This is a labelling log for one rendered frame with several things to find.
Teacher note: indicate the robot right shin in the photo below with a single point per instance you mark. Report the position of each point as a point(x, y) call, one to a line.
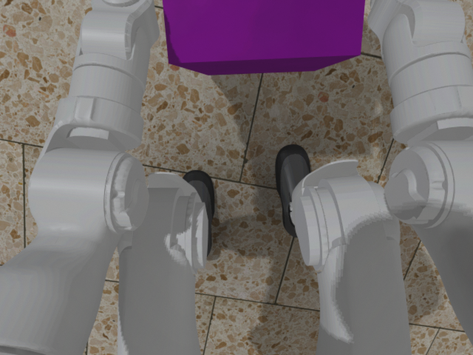
point(342, 168)

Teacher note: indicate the right robot forearm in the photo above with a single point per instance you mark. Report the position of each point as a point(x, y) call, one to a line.
point(429, 69)

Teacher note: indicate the carton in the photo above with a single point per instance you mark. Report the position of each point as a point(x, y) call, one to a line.
point(225, 37)

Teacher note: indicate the left robot upper arm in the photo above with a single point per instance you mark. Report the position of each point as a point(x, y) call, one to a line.
point(82, 200)

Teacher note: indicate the right robot upper arm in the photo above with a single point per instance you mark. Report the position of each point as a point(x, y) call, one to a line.
point(430, 186)

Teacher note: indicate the left robot forearm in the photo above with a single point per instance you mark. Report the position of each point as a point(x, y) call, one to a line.
point(109, 76)

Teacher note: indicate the robot left foot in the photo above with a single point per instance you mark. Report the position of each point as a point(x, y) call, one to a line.
point(205, 189)

